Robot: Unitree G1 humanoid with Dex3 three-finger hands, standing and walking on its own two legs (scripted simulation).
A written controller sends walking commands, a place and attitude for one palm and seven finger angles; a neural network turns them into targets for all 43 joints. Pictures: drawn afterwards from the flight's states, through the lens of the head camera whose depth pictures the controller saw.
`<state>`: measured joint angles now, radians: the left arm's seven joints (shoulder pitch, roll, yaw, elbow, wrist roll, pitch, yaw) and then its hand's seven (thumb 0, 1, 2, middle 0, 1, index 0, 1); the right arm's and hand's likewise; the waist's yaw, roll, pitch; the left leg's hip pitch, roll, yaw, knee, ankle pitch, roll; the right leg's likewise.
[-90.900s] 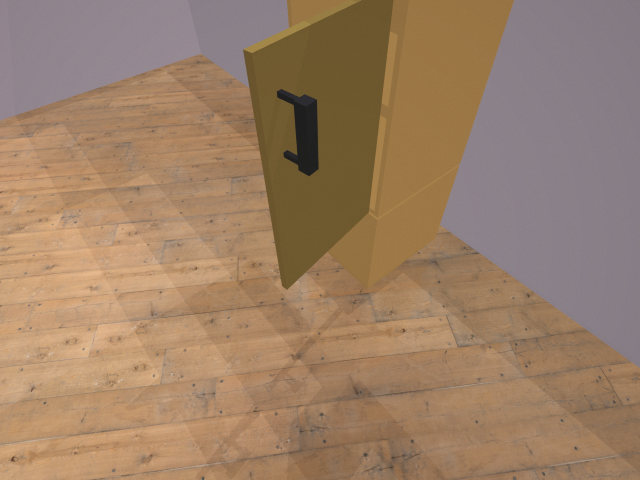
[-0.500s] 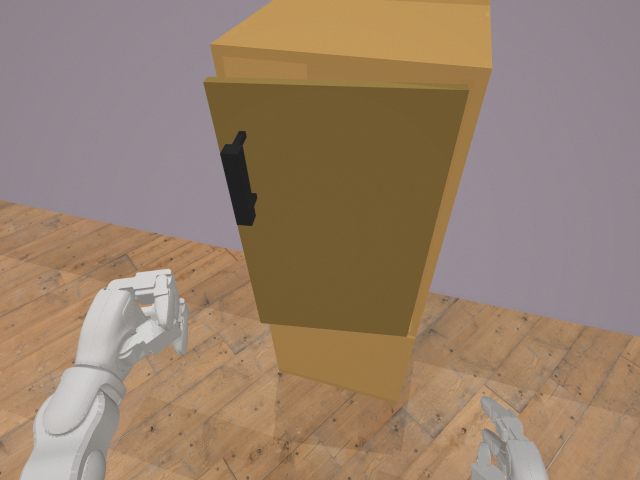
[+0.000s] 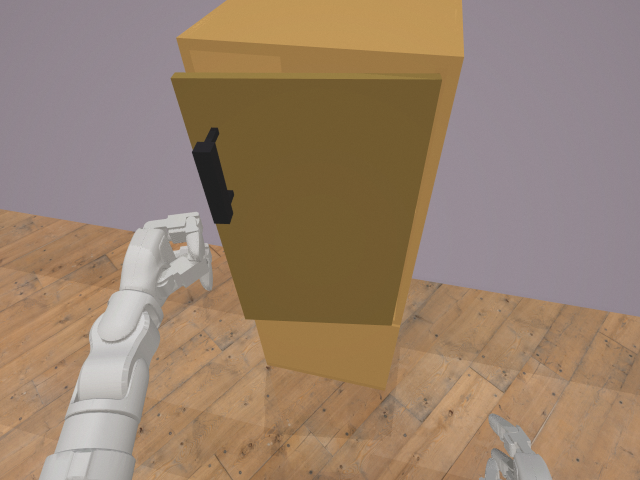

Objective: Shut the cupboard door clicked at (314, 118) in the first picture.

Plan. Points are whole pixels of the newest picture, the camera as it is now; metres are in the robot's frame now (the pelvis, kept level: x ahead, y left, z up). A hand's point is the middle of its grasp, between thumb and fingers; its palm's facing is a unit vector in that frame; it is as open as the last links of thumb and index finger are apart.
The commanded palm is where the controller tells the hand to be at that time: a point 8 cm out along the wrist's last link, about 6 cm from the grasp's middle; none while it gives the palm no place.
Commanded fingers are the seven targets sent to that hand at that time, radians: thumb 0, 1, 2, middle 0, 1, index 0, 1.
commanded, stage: bring the fist close to the handle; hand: left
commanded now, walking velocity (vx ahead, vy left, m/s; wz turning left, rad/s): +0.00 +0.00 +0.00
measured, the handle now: (218, 176) +0.51 +0.19 +0.12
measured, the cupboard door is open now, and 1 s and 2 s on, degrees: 10 10 0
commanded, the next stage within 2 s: push the door shut along its arc in 0.76 s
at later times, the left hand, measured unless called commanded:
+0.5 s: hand (230, 213) +0.42 +0.15 +0.13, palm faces -0.01 -1.00 -0.01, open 3.1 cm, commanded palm +0.38 +0.21 +0.13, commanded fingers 0.00 0.90 0.90 -1.30 -1.50 -1.30 -1.50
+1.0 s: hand (225, 220) +0.41 +0.15 +0.13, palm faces -0.04 -1.00 -0.02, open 3.1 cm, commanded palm +0.39 +0.21 +0.13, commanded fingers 0.00 0.90 0.90 -1.30 -1.50 -1.30 -1.50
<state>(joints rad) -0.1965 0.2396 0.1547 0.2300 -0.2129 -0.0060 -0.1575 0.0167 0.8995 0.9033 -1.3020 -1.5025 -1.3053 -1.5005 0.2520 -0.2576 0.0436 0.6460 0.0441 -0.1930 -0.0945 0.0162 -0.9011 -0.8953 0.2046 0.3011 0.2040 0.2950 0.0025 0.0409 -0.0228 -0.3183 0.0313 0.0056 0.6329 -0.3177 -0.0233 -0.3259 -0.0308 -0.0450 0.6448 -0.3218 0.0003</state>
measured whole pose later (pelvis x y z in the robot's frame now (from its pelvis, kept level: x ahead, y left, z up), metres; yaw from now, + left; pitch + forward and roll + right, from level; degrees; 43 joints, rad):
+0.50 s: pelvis +0.00 +0.00 +0.00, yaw -1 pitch +4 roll +0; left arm -0.55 0.26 0.21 0.66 -0.18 -0.11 -0.13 0.02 0.90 0.90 -1.30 -1.50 -1.30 -1.50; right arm 0.28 -0.25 0.03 0.66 0.04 -0.10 -0.08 0.01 -0.90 -0.90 0.20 0.30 0.20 0.29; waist -0.04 0.03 -0.04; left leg -0.40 0.04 0.02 0.65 -0.32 -0.02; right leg -0.41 -0.03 -0.03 0.66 -0.32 0.00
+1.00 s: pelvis +0.00 +0.01 +0.00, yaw -1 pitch +3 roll +0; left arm -0.54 0.25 0.17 0.67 -0.17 -0.12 -0.14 0.02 0.90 0.90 -1.30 -1.50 -1.31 -1.50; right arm 0.25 -0.25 0.03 0.65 0.05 -0.09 -0.08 0.01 -0.90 -0.90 0.20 0.30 0.20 0.29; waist -0.03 0.03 -0.05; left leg -0.39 0.03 0.02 0.66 -0.32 -0.01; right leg -0.39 -0.03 -0.03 0.65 -0.31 0.01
